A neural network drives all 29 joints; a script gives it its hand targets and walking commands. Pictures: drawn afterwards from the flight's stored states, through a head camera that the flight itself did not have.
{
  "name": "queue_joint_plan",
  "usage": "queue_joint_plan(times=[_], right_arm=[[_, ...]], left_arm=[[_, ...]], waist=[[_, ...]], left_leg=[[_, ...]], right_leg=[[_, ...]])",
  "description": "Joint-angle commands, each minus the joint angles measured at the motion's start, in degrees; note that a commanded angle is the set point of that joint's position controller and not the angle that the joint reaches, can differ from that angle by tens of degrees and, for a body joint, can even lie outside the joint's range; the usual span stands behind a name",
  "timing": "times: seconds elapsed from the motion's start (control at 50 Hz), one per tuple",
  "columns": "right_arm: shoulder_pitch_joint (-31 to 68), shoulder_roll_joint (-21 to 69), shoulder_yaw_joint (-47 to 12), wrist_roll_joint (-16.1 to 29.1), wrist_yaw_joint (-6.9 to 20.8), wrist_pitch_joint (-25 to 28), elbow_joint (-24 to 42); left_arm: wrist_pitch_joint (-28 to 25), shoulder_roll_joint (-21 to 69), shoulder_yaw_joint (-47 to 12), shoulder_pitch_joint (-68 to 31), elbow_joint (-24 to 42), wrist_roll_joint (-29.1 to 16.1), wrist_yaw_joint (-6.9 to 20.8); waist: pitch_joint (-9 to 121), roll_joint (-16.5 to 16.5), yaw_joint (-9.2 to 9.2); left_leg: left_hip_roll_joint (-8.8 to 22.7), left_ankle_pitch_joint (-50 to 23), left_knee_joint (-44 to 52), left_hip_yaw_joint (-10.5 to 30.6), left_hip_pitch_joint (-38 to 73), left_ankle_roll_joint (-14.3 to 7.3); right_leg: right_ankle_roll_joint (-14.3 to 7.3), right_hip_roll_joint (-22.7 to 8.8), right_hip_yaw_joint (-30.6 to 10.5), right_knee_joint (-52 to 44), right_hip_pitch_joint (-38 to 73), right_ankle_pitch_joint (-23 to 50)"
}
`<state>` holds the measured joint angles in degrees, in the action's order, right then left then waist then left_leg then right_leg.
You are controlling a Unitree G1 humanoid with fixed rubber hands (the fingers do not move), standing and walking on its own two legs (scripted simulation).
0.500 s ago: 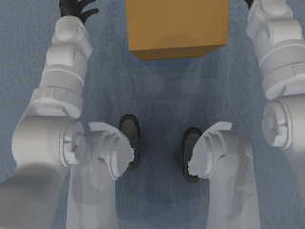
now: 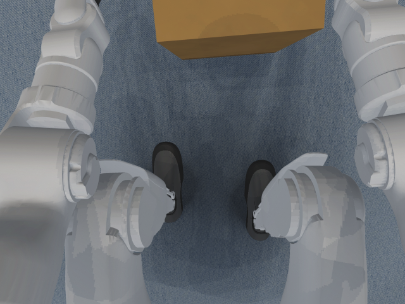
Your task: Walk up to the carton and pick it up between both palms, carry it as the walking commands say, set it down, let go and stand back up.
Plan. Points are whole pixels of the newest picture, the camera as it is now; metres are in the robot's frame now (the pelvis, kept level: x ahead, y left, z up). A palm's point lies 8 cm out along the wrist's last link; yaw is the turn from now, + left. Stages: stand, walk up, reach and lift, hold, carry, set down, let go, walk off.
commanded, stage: reach and lift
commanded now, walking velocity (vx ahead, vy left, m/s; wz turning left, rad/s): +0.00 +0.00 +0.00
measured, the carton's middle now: out of the picture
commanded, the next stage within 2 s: none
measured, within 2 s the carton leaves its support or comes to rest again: leaves its support in 1.16 s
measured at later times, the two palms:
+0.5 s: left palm out of the picture +0.55 +0.14 -0.17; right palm out of the picture +0.56 -0.16 -0.17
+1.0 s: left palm out of the picture +0.56 +0.15 -0.16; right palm out of the picture +0.56 -0.15 -0.17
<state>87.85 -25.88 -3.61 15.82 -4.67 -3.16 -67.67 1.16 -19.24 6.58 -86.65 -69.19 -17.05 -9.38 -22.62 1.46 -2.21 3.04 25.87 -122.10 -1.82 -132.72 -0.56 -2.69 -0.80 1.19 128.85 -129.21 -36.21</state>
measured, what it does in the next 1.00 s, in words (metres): stands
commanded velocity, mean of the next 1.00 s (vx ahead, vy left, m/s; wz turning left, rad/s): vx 0.00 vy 0.00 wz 0.00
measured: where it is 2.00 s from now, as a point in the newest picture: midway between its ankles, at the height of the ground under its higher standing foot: (212, 203)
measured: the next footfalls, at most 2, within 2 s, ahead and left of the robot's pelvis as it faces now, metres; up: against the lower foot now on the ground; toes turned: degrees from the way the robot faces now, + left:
none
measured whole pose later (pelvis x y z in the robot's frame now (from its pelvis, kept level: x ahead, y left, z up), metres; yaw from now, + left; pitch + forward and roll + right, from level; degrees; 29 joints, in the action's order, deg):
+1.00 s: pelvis +0.01 +0.01 -0.01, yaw -3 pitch +37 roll +2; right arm 88.0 -17.5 7.4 0.0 -1.5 -9.9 -64.6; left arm 8.7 -13.3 19.4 -85.5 -63.7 -2.0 -5.9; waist -20.1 1.4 -3.2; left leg -0.4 28.8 -124.7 0.1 -132.5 2.1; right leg -1.1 2.5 -0.2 129.9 -130.3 -36.1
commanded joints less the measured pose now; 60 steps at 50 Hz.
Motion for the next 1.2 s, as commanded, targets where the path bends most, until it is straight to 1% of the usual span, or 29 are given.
queue_joint_plan(times=[0.0,0.16,0.24,0.32,0.42,0.46,0.52,0.56,0.62,0.64,0.68,0.7,0.72,0.74,0.78,0.8,0.82,0.86,0.92,0.98,1.08,1.18], right_arm=[[15.51,-4.82,1.41,-0.78,0.22,0.87,4.43],[16.09,-3.30,1.98,-2.01,0.40,0.82,2.52],[17.46,-1.66,0.90,-1.81,0.35,0.98,2.75],[19.04,1.00,-0.88,-0.84,0.56,1.11,2.92],[20.25,3.43,-1.81,-0.90,0.53,1.20,2.90],[20.36,3.96,-1.55,-1.56,0.28,1.23,2.85],[20.71,6.23,-1.95,-2.68,0.05,1.30,3.20],[21.74,10.38,-3.34,-2.47,0.53,1.47,3.37],[23.93,18.75,-4.70,-2.90,2.31,1.14,3.73],[24.84,22.97,-5.21,-3.37,3.32,0.85,3.68],[26.92,34.41,-6.21,-4.83,6.26,0.03,3.70],[28.57,41.20,-6.60,-5.68,8.11,-0.58,4.26],[28.69,45.18,-5.47,-7.32,9.71,-1.40,4.32],[27.73,48.31,-4.32,-8.78,10.97,-2.12,4.43],[26.11,53.09,-2.94,-10.12,13.06,-3.54,4.72],[26.06,54.39,-2.39,-10.88,13.93,-4.15,5.09],[25.33,56.05,-1.71,-11.56,14.78,-4.73,5.45],[24.14,58.51,-0.41,-12.47,16.12,-5.49,7.03],[23.41,59.77,-0.14,-12.86,17.13,-5.93,9.43],[23.22,60.08,-0.66,-12.90,17.54,-6.20,11.45],[23.19,60.40,-2.10,-12.39,17.96,-6.59,13.45],[25.38,62.30,-4.78,-10.89,17.60,-6.57,18.44]], left_arm=[[-1.09,-3.86,1.41,-8.40,4.43,1.11,0.03],[-1.37,-2.61,2.00,-9.42,4.26,2.64,0.08],[-1.49,-0.76,1.00,-10.48,4.45,2.54,-0.04],[-1.74,1.06,0.45,-11.26,4.12,2.96,-0.35],[-2.07,2.41,1.69,-11.75,3.12,5.03,-0.86],[-2.19,2.72,2.53,-11.92,2.90,6.01,-1.09],[-2.43,4.67,2.84,-13.02,3.33,7.00,-1.00],[-2.70,8.67,1.19,-14.68,3.98,6.11,-0.17],[-2.42,15.81,0.16,-17.39,4.62,6.31,1.75],[-2.11,19.39,-0.25,-18.85,4.95,6.66,2.85],[-1.06,29.53,-1.28,-22.57,6.01,7.68,6.04],[-0.45,35.60,-1.89,-25.60,6.86,8.32,7.94],[0.50,39.34,-1.02,-27.57,8.67,9.70,9.65],[1.40,42.55,-0.22,-27.78,10.19,10.62,11.05],[2.97,47.37,0.24,-26.73,11.88,11.83,13.20],[3.74,49.09,0.48,-26.86,12.27,12.34,13.97],[4.51,51.27,0.43,-26.24,12.56,12.88,14.74],[5.55,55.17,0.45,-24.58,13.27,13.11,16.06],[6.51,58.59,0.04,-22.54,13.82,12.29,17.19],[7.33,60.32,-0.19,-20.91,13.42,11.82,17.74],[8.23,61.80,-0.04,-19.08,13.01,11.65,18.09],[8.66,64.44,-2.43,-20.30,16.38,9.88,17.88]], waist=[[69.23,-6.67,-1.03],[67.26,-5.27,-0.95],[67.74,-5.11,-0.93],[68.15,-5.59,-2.30],[67.81,-6.80,-3.93],[67.67,-7.20,-4.11],[67.30,-7.53,-3.83],[67.31,-7.24,-3.34],[66.20,-7.26,-3.98],[65.40,-7.32,-4.30],[63.38,-7.36,-4.66],[62.37,-7.86,-4.27],[61.25,-7.94,-4.59],[61.08,-8.03,-4.49],[61.46,-8.12,-4.88],[61.30,-8.19,-4.51],[60.68,-7.67,-4.13],[60.13,-6.91,-3.97],[60.28,-7.10,-2.72],[60.37,-7.37,-1.90],[60.31,-8.14,-1.72],[69.02,-8.52,-1.65]], left_leg=[[-3.69,-16.78,3.59,0.03,39.72,1.67],[-4.04,-16.34,4.41,0.25,40.35,1.93],[-4.39,-16.60,4.66,0.20,41.60,1.93],[-4.72,-16.90,4.93,-0.02,42.72,1.79],[-5.21,-16.46,5.21,-0.39,42.55,1.66],[-5.44,-16.27,5.24,-0.57,42.20,1.70],[-5.94,-16.14,5.16,-0.84,41.51,1.76],[-6.17,-16.50,5.00,-0.86,41.36,1.78],[-6.65,-16.25,4.81,-1.14,39.93,1.90],[-6.86,-15.61,4.70,-1.31,38.77,1.96],[-7.43,-14.31,4.36,-1.52,36.09,2.07],[-7.65,-12.72,4.10,-1.57,35.32,1.94],[-7.91,-11.49,4.08,-1.97,33.78,2.10],[-8.26,-11.72,3.64,-2.42,33.02,2.21],[-8.58,-12.40,3.00,-3.03,32.53,2.10],[-8.58,-11.24,3.05,-3.20,33.00,1.88],[-8.76,-11.37,2.81,-3.45,32.90,1.84],[-9.16,-12.29,2.42,-3.67,32.62,1.78],[-9.48,-14.32,1.67,-3.30,32.97,1.59],[-9.60,-14.58,1.40,-3.03,32.99,1.49],[-9.71,-14.48,1.48,-2.65,32.60,1.22],[-9.95,-17.65,1.29,-2.86,35.97,1.38]], right_leg=[[3.00,1.47,-3.48,-14.37,28.87,18.29],[2.99,1.88,-3.37,-15.14,26.66,17.10],[2.99,2.21,-3.14,-15.37,26.88,16.90],[3.11,2.67,-2.95,-15.44,27.15,16.73],[3.42,3.40,-2.99,-15.52,27.77,16.58],[3.55,3.70,-3.10,-15.59,28.23,16.73],[3.61,4.17,-3.37,-15.74,29.27,17.20],[3.38,4.37,-3.45,-15.72,29.84,17.92],[3.18,4.83,-3.67,-15.41,30.34,18.39],[3.06,5.03,-3.82,-15.28,30.48,18.23],[2.70,5.59,-4.05,-14.77,30.38,18.11],[2.45,5.83,-3.90,-14.74,28.98,16.37],[2.30,6.14,-3.87,-14.89,28.89,15.72],[2.34,6.50,-3.53,-14.37,29.00,16.71],[2.40,6.82,-2.83,-13.48,28.23,17.56],[2.33,6.86,-2.43,-13.70,26.18,15.42],[2.33,7.02,-2.07,-13.67,25.44,15.41],[2.01,7.31,-1.63,-13.21,24.22,15.90],[1.75,7.20,-1.08,-12.76,23.45,17.29],[1.70,7.01,-0.71,-12.63,23.06,17.36],[1.71,6.75,-0.45,-12.48,23.03,17.34],[1.90,7.01,-0.06,-12.04,27.63,21.07]])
